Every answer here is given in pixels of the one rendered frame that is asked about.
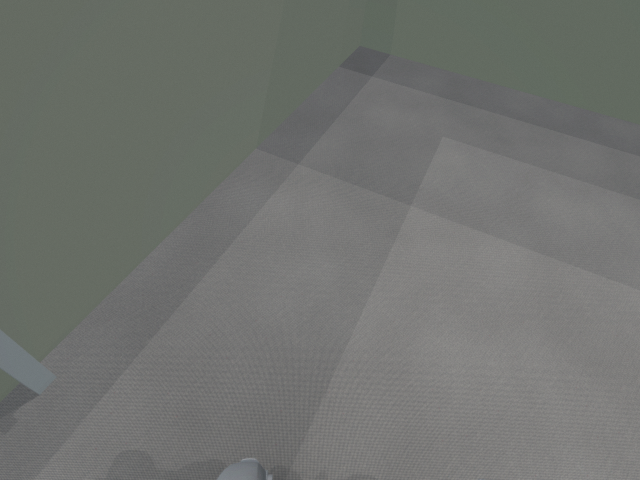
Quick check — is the panel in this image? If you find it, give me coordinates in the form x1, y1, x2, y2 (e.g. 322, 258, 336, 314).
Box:
0, 330, 56, 395

